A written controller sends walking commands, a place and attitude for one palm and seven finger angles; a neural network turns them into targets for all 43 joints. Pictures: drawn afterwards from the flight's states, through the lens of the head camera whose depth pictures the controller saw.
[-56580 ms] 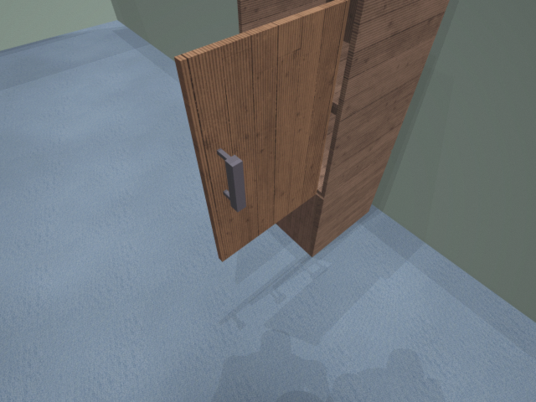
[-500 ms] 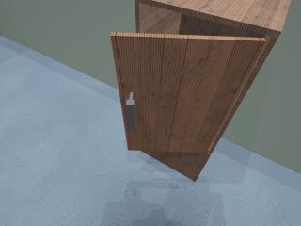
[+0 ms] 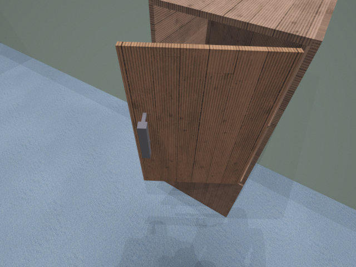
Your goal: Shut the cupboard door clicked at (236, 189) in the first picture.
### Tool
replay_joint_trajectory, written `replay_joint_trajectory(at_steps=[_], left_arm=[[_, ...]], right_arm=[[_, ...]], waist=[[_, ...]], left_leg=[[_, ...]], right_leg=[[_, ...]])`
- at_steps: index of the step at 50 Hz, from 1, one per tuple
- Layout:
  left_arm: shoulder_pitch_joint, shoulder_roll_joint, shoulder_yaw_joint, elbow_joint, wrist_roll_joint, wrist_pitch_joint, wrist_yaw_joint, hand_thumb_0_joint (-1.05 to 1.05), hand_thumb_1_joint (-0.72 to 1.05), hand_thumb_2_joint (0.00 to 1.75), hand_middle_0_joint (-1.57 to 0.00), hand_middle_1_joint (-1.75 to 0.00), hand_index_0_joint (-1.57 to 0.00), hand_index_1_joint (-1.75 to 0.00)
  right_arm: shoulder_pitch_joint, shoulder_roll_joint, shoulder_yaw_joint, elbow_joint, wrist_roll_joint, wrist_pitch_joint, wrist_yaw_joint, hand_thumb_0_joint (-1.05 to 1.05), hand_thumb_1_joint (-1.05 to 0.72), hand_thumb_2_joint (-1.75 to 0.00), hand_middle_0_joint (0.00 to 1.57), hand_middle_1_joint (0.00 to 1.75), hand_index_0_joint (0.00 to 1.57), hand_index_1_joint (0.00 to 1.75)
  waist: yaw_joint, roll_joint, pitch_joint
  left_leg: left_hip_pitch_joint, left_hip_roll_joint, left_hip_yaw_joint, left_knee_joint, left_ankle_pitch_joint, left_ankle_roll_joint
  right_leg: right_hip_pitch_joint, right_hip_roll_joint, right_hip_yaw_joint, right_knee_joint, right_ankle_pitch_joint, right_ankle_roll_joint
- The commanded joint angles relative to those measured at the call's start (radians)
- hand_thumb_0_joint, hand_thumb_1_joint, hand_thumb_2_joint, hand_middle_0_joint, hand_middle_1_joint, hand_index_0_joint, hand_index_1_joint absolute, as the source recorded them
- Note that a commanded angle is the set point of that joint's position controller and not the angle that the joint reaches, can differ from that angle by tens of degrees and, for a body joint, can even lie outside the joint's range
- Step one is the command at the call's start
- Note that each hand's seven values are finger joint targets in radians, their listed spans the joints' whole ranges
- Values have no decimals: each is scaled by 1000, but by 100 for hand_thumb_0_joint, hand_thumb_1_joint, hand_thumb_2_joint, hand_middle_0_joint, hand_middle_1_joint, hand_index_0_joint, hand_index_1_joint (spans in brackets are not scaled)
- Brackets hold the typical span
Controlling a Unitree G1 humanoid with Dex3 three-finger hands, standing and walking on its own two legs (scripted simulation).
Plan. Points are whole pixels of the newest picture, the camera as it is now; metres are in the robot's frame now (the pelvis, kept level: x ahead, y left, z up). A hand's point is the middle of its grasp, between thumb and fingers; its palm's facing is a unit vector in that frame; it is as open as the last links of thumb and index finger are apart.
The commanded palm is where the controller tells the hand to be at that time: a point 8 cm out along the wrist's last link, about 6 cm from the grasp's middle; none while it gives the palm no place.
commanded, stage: look again from close up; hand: left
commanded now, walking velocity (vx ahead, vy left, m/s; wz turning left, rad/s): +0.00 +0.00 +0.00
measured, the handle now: (145, 135) +0.46 +0.13 -0.02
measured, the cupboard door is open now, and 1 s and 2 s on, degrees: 30 30 30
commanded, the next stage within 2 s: raise the hand and make a fist in 0.06 s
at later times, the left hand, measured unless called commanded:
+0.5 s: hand (111, 254) +0.16 +0.16 -0.05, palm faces +0.03 -1.00 -0.04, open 6.5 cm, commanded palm +0.11 +0.22 -0.06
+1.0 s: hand (101, 252) +0.16 +0.18 -0.05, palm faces +0.03 -1.00 -0.04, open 4.1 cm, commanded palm +0.13 +0.22 -0.04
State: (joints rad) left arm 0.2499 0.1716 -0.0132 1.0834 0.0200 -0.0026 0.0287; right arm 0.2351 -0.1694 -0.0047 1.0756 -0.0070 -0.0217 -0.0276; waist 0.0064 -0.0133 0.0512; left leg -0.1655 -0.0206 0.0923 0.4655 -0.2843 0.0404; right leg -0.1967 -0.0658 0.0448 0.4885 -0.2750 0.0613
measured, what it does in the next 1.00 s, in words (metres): lowers itself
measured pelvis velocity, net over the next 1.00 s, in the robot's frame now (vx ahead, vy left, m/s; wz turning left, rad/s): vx -0.04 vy -0.03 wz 0.06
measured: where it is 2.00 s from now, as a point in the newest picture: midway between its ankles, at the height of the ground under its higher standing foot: outside the picture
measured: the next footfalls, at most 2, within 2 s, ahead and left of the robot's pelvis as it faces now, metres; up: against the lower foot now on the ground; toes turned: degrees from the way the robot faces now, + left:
none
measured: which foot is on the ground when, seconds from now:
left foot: down 0.00-1.00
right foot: down 0.00-1.00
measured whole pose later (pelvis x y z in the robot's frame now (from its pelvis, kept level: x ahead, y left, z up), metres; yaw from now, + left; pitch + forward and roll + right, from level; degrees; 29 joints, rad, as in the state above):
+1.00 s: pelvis -0.04 -0.03 -0.09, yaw +3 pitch +15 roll -2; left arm 0.41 0.25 0.18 -0.05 -0.29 -0.34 -0.30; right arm 0.28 -0.19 0.01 0.54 0.02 -0.24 -0.05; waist 0.00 0.03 -0.14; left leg -0.94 0.03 -0.03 1.21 -0.53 0.00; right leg -0.90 -0.04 -0.06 1.16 -0.51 0.01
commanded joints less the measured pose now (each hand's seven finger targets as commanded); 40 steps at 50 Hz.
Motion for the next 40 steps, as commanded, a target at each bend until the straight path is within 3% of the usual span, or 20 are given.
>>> replay_joint_trajectory(at_steps=[1,7,8,9,10,11,12,13,14,15,17,18,20,21,22,26,29,31,35,40], left_arm=[[54,108,25,-35,-3,-12,9,0,90,90,-20,-30,-20,-30],[44,116,27,-37,-4,-16,8,0,90,90,-20,-30,-20,-30],[103,124,27,-4,6,-24,47,0,90,90,-20,-30,-20,-30],[-792,754,503,-1665,-107,-298,59,0,90,90,-20,-30,-20,-30],[-16,184,68,-1260,-129,-202,48,0,90,90,-22,-32,-22,-32],[217,-32,3,-1249,-194,-74,39,0,90,90,-24,-34,-24,-34],[73,30,50,-1135,-174,-84,55,0,90,90,-25,-36,-25,-36],[33,29,87,-1063,-176,-130,31,0,90,90,-27,-38,-27,-38],[93,54,140,-943,-181,-195,-4,0,90,90,-29,-40,-29,-40],[210,38,179,-849,-201,-281,-52,0,90,90,-31,-42,-31,-42],[362,25,229,-767,-246,-460,-189,0,90,90,-35,-46,-35,-46],[373,38,254,-768,-271,-552,-265,0,90,90,-36,-48,-36,-48],[295,135,320,-795,-305,-706,-416,0,90,90,-40,-52,-40,-52],[299,200,386,-778,-320,-710,-462,0,90,90,-42,-54,-42,-54],[266,203,372,-853,-348,-687,-496,0,90,90,-44,-56,-44,-56],[31,248,367,-1138,-418,-595,-506,0,90,90,-51,-64,-51,-64],[-54,230,310,-1318,-399,-616,-463,0,90,90,-57,-70,-57,-70],[-104,227,271,-1360,-385,-607,-453,0,90,90,-60,-74,-60,-74],[-18,212,246,-1282,-361,-498,-457,0,90,90,-68,-82,-68,-82],[121,216,305,-1289,-363,-355,-415,0,90,90,-77,-92,-77,-92]], right_arm=[[49,-104,-20,-29,-3,-14,-3,0,-90,-90,20,30,20,30],[47,-102,-17,-18,-4,-11,-2,0,-90,-90,20,30,20,30],[3,-145,-23,-77,9,-12,7,0,-90,-90,20,30,20,30],[78,-344,-67,-352,12,-210,-90,0,-90,-90,20,30,20,30],[1,-196,-17,-355,68,-283,-104,0,-90,-90,20,30,20,30],[-49,-156,-12,-390,42,-324,-73,0,-90,-90,20,30,20,30],[11,-156,-34,-344,49,-352,-47,0,-90,-90,20,30,20,30],[5,-187,-60,-377,36,-353,-32,0,-90,-90,20,30,20,30],[-14,-196,-68,-404,23,-355,-23,0,-90,-90,20,30,20,30],[-34,-189,-76,-433,15,-356,-15,0,-90,-90,20,30,20,30],[-55,-175,-92,-492,8,-356,13,0,-90,-90,20,30,20,30],[-72,-176,-100,-516,6,-354,20,0,-90,-90,20,30,20,30],[-95,-188,-107,-568,11,-360,28,0,-90,-90,20,30,20,30],[-88,-190,-110,-592,21,-351,29,0,-90,-90,20,30,20,30],[-111,-197,-107,-637,27,-345,27,0,-90,-90,20,30,20,30],[-104,-195,-95,-726,45,-338,-15,0,-90,-90,20,30,20,30],[-67,-194,-86,-705,39,-341,-39,0,-90,-90,20,30,20,30],[-53,-203,-74,-684,34,-338,-57,0,-90,-90,20,30,20,30],[-50,-202,-68,-668,47,-325,-69,0,-90,-90,20,30,20,30],[-78,-175,-63,-706,49,-290,-54,0,-90,-90,20,30,20,30]], waist=[[-1,10,-16],[-3,-6,-20],[7,-67,-19],[-129,6,-433],[-21,367,-532],[11,411,-428],[-55,166,-189],[-67,65,-29],[-60,-76,34],[-29,-199,16],[45,-235,-111],[61,-231,-159],[56,-168,-247],[78,-74,-279],[80,-16,-336],[26,-15,-382],[-18,54,-396],[-47,48,-379],[-38,62,-370],[28,59,-444]], left_leg=[[1,118,-103,-93,214,2],[1,116,-97,-87,208,-7],[-49,154,-84,74,329,-33],[227,104,-129,96,544,-20],[296,76,-118,78,651,-46],[197,83,-118,29,758,-99],[4,80,-143,51,547,-89],[-145,51,-142,97,315,-78],[-277,32,-134,146,134,-59],[-366,20,-128,207,72,-52],[-480,-3,-92,334,70,-67],[-543,-12,-77,399,50,-69],[-667,-21,-71,519,-3,-66],[-688,-21,-60,554,1,-55],[-701,-30,-44,576,-25,-45],[-761,-8,-65,667,-134,-23],[-716,16,-87,692,-110,-9],[-723,26,-105,705,-105,-2],[-725,27,-116,670,-122,-6],[-682,18,-122,594,-55,-16]], right_leg=[[-12,-36,27,-56,226,-75],[-5,-42,34,-64,256,-81],[-1,-71,32,-44,424,-65],[37,39,-75,158,420,-68],[-104,85,-128,226,186,-71],[-108,67,-145,184,83,-73],[-189,57,-141,148,73,-60],[-263,59,-157,101,92,-64],[-333,54,-164,112,42,-66],[-387,60,-171,164,-2,-68],[-406,52,-143,298,22,-82],[-424,47,-114,355,29,-84],[-442,17,-21,431,17,-81],[-436,6,25,447,20,-89],[-434,3,50,443,-51,-85],[-507,11,137,392,-329,-63],[-569,38,97,427,-288,-69],[-609,59,69,458,-267,-74],[-616,71,21,462,-269,-75],[-516,68,-30,469,-179,-75]])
